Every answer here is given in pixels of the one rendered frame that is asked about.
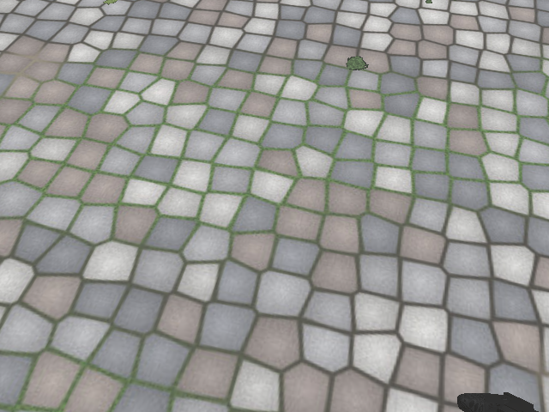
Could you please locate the right robot hand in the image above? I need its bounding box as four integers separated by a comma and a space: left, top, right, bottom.
457, 392, 539, 412

